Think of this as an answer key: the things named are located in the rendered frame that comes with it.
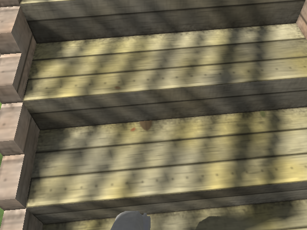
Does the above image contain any robot left thigh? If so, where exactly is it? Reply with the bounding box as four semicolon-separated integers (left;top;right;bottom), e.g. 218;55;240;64
110;211;151;230

